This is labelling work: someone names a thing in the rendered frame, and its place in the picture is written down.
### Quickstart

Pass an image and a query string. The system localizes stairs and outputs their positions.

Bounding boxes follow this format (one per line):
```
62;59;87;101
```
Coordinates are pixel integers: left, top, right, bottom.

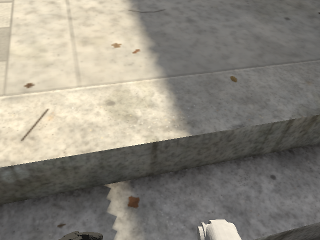
0;114;320;240

